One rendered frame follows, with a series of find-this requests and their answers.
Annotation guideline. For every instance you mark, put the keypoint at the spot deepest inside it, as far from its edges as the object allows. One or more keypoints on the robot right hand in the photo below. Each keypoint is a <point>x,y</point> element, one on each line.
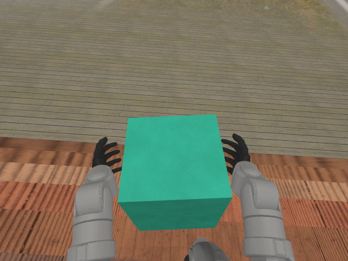
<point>241,153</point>

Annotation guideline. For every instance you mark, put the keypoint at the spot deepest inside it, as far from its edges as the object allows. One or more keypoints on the carton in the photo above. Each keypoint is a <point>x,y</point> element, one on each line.
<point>174,174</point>

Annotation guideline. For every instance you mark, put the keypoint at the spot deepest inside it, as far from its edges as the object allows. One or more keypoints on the robot left forearm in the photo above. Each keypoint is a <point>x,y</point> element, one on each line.
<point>92,237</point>

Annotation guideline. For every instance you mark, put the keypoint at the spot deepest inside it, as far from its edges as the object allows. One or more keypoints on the robot left hand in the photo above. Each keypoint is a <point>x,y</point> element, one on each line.
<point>100,157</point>

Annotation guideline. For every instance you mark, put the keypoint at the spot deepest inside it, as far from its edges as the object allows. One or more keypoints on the right robot thigh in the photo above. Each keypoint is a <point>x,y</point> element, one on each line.
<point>206,251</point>

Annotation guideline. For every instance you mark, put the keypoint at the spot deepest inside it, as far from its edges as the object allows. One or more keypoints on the right robot shin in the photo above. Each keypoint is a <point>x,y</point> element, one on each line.
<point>199,240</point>

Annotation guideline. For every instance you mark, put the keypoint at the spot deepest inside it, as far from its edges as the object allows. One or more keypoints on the robot right forearm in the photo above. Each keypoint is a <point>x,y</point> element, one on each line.
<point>265,238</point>

